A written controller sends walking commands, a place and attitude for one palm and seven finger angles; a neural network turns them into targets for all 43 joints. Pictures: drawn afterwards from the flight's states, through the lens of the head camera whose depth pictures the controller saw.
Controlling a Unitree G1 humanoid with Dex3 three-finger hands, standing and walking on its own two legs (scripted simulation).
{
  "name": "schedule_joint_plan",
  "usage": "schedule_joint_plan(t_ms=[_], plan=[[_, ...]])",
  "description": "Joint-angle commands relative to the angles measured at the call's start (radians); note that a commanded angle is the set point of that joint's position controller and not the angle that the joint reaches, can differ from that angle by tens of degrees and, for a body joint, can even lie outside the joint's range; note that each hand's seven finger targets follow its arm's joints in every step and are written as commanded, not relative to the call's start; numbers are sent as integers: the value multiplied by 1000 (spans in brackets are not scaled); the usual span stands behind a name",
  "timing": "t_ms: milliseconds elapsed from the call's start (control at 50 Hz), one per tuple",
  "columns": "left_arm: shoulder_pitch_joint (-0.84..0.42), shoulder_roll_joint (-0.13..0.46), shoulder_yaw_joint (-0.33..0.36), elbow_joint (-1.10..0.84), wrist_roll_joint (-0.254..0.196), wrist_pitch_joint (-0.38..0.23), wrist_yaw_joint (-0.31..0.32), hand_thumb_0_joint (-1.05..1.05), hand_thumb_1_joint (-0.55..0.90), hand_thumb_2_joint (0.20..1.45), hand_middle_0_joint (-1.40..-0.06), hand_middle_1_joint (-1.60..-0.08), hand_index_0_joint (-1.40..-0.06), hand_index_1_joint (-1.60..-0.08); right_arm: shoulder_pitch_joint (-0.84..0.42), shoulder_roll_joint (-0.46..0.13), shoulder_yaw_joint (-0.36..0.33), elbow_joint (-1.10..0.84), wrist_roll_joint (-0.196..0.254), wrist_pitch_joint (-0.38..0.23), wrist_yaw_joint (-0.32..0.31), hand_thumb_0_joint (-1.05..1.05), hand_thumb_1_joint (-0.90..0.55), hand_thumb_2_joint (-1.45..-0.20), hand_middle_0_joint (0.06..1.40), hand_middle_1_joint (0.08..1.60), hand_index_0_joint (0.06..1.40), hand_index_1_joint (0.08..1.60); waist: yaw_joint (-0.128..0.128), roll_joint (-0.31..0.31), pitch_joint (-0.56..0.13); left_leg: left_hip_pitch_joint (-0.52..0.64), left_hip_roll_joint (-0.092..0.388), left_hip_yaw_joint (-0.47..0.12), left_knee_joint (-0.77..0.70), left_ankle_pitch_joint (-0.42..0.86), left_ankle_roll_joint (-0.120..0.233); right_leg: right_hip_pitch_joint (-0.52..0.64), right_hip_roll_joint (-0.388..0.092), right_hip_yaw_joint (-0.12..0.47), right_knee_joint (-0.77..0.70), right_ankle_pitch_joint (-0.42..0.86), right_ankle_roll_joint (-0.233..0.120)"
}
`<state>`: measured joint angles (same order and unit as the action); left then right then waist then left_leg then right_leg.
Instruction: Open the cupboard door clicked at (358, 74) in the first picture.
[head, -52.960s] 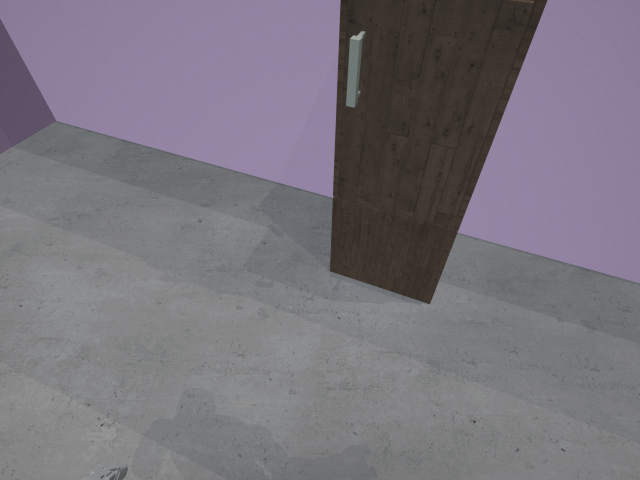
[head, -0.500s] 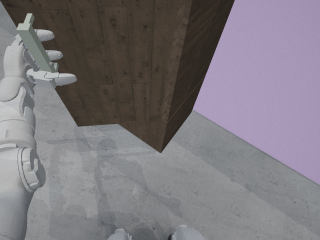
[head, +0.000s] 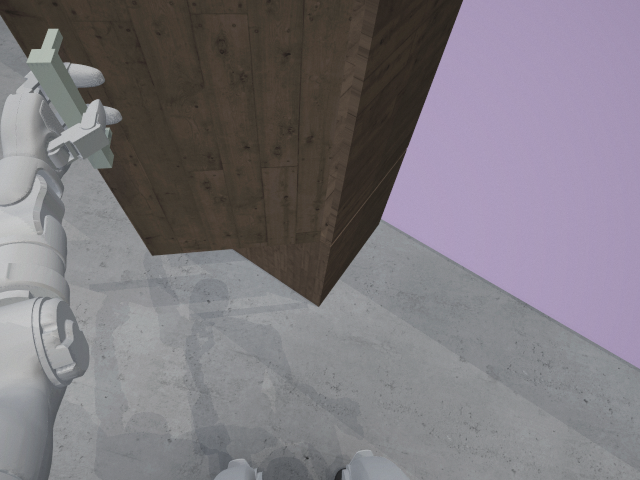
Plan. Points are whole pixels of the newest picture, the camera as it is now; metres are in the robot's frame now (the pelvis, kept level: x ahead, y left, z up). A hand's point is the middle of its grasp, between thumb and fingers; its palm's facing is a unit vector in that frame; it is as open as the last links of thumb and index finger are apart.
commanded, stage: pull the door open along its arc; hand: left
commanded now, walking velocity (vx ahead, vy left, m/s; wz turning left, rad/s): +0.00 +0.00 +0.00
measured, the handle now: (80, 104) +0.55 +0.25 +0.12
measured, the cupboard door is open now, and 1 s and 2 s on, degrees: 42 87 86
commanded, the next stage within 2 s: open thumb and fingers to let go in 1.00 s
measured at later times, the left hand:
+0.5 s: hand (100, 168) +0.45 +0.21 +0.12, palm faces +0.03 -1.00 +0.01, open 5.8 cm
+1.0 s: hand (215, 292) +0.29 +0.08 +0.13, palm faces +0.40 -0.92 +0.01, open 6.3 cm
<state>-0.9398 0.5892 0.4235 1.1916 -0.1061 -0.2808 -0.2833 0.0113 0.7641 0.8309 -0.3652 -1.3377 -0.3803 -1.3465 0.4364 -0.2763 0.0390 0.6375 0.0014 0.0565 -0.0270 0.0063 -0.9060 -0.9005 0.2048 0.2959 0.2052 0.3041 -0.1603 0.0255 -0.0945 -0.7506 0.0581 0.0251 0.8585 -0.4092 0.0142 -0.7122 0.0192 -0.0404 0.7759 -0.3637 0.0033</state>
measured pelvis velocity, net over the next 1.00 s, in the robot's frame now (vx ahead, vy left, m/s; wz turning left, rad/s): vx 0.02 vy -0.03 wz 0.02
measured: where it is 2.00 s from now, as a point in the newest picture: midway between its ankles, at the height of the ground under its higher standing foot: outside the picture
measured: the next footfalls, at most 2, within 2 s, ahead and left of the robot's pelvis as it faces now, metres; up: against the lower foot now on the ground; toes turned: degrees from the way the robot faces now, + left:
none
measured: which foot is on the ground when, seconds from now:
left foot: down 0.00-1.00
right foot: down 0.00-1.00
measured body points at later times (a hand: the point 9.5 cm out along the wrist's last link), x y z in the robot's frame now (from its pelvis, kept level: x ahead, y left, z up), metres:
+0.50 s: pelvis +0.02 +0.00 +0.01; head +0.08 +0.00 +0.46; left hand +0.44 +0.27 +0.12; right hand +0.05 -0.27 -0.10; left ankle -0.01 +0.11 -0.70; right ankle +0.00 -0.13 -0.70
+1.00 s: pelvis +0.02 -0.03 +0.03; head +0.00 -0.06 +0.48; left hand +0.27 +0.13 +0.13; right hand +0.23 -0.23 -0.05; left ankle -0.01 +0.11 -0.70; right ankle +0.00 -0.13 -0.70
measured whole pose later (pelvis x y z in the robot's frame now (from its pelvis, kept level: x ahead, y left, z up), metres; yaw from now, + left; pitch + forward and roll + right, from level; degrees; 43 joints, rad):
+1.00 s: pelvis +0.02 -0.03 +0.03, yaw +1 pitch +1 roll +0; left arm 0.19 -0.05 -0.10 -0.15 -0.02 0.08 0.43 0.01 0.63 0.68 -0.35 -1.30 -0.38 -1.34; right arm 0.14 -0.17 0.05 0.52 -0.04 0.10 -0.02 0.01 -0.91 -0.90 0.20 0.30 0.20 0.30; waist 0.00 0.05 -0.09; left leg -0.27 0.05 0.03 0.62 -0.36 -0.03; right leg -0.27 0.02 -0.04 0.62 -0.37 -0.04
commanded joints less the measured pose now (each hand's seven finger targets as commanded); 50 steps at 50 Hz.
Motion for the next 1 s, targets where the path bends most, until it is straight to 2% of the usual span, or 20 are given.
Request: schedule_joint_plan(t_ms=[0,60,100,120,160,260,320,480,500,520,560,600,620,660,720,780,820,900,920,980], plan=[[-450,227,5,-257,-23,-80,-15,0,900,900,-400,-1350,-400,-1350,148,-180,-70,-54,-3,-20,-10,0,-900,-900,200,300,200,300,-3,139,-437,377,-21,-61,-74,456,6,125,39,-2,-58,367,-20],[-470,199,-17,-265,-24,-80,-6,0,900,900,-400,-1350,-400,-1350,145,-179,-71,-47,-3,-19,-9,0,-900,-900,200,300,200,300,-16,139,-430,390,-19,-66,-72,462,5,102,41,-3,-59,361,-19],[-430,315,66,-217,-14,-75,-5,0,900,900,-400,-1350,-400,-1350,148,-191,-69,-50,-2,-16,-13,0,-900,-900,200,300,200,300,2,107,-408,330,-24,-56,-77,422,11,143,38,7,-63,364,-18],[-406,308,60,-225,-13,-77,-9,0,900,900,-400,-1350,-400,-1350,148,-189,-66,-57,-2,-14,-14,0,-900,-900,200,300,200,300,10,96,-423,325,-28,-55,-81,426,13,165,39,5,-57,374,-20],[-335,258,38,-227,-24,-72,-25,0,900,900,-400,-1350,-400,-1350,131,-180,-67,-73,2,-14,-14,0,-900,-900,200,300,200,300,21,104,-421,335,-26,-47,-84,440,10,168,37,1,-58,387,-19],[-197,243,58,-342,-63,-64,-40,0,900,900,-400,-1350,-400,-1350,104,-175,-74,-115,11,-9,-10,0,-900,-900,200,300,200,300,64,90,-467,353,-27,-28,-94,497,13,250,38,5,-56,458,-19],[-68,204,55,-424,-91,-48,-45,0,900,900,-400,-1350,-400,-1350,75,-168,-76,-145,19,-9,-6,0,-900,-900,200,300,200,300,90,63,-445,335,-31,-16,-110,507,17,306,37,6,-63,490,-23],[381,27,-2,-795,-165,29,-20,0,900,900,-400,-1350,-400,-1350,-39,-135,-82,-224,44,-44,11,0,-900,-900,200,300,200,300,155,39,-386,372,-33,6,-161,578,16,409,25,2,-83,579,-18],[389,-8,85,-889,-210,51,98,0,900,900,-400,-1350,-400,-1350,-81,-105,-80,-233,42,-59,17,0,-900,-900,200,300,200,300,224,29,-365,343,-42,3,-171,557,4,407,25,-13,-95,543,-16],[447,-91,16,-936,-199,70,167,0,900,900,-400,-1350,-400,-1350,-100,-102,-77,-231,40,-75,24,0,-900,-900,200,300,200,300,203,38,-331,355,-40,4,-182,550,0,404,27,-22,-100,526,-17],[593,-165,17,-1054,-171,103,306,0,900,900,-400,-1350,-400,-1350,-127,-88,-83,-225,32,-95,39,0,-900,-900,200,300,200,300,217,5,-320,364,-39,10,-194,546,-8,419,23,-30,-106,522,-14],[675,-239,-49,-1177,-111,132,419,0,900,900,-400,-1350,-400,-1350,-164,-76,-79,-226,21,-99,47,0,-900,-900,200,300,200,300,210,7,-300,380,-38,14,-209,544,-11,440,13,-31,-109,526,-15],[722,-243,-52,-1223,-85,144,473,0,900,900,-400,-1350,-400,-1350,-179,-74,-80,-225,15,-96,48,0,-900,-900,200,300,200,300,215,-26,-295,376,-38,13,-214,524,-10,467,11,-28,-116,518,-18],[777,-321,-135,-1306,-27,181,556,0,900,900,-400,-1350,-400,-1350,-225,-58,-73,-230,5,-82,48,0,-900,-900,200,300,200,300,208,-2,-254,392,-37,16,-233,494,-12,470,-1,-25,-129,498,-19],[883,-359,-149,-1392,12,230,679,0,900,900,-400,-1350,-400,-1350,-283,-43,-64,-235,-14,-54,31,0,-900,-900,200,300,200,300,221,-85,-223,396,-42,12,-255,424,-11,527,-8,-10,-172,458,-21],[984,-444,-239,-1490,52,270,738,0,900,900,-400,-1350,-400,-1350,-332,-17,-51,-241,-23,-26,17,0,-900,-900,200,300,200,300,219,-54,-175,428,-47,19,-272,405,-11,546,-18,1,-202,457,-22],[1050,-454,-270,-1520,80,282,753,0,900,900,-400,-1350,-400,-1350,-346,-11,-49,-242,-30,-9,9,0,-900,-900,200,300,200,300,215,-90,-137,445,-45,15,-276,390,-7,552,-20,7,-227,444,-23],[1098,-516,-353,-1586,102,289,760,0,900,900,-400,-1350,-400,-1350,-375,7,-40,-252,-41,11,2,0,-900,-900,200,300,200,300,213,-60,-107,478,-51,19,-277,401,-3,561,-26,22,-242,486,-24],[1078,-531,-381,-1570,113,290,764,0,900,900,-400,-1350,-400,-1350,-380,8,-37,-246,-42,15,1,0,-900,-900,200,300,200,300,200,-76,-70,476,-51,11,-274,387,-1,545,-27,27,-256,467,-25],[1010,-587,-450,-1569,132,286,781,0,900,900,-400,-1350,-400,-1350,-393,15,-36,-242,-54,10,-2,0,-900,-900,200,300,200,300,186,-71,-74,491,-57,5,-262,375,0,529,-37,33,-255,478,-16]])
